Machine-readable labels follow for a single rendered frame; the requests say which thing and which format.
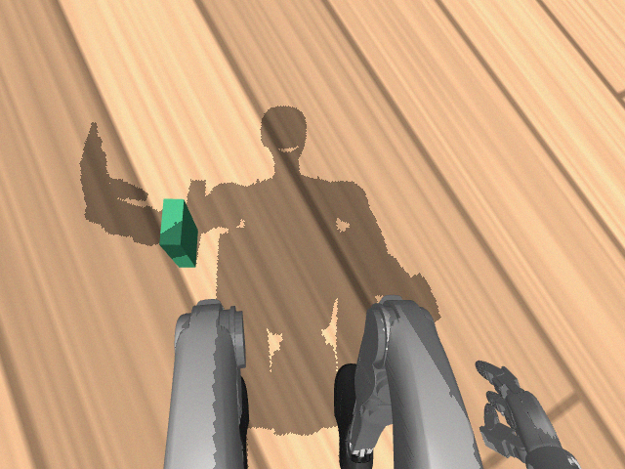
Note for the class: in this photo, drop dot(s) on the right robot hand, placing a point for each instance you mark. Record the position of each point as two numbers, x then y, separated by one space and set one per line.
522 411

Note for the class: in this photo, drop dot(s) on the carton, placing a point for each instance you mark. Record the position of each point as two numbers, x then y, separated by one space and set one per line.
178 235

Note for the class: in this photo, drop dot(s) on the right robot arm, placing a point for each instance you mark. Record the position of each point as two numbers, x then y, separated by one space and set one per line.
551 458

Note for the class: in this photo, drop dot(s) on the right robot foot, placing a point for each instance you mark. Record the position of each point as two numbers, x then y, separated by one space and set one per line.
344 399

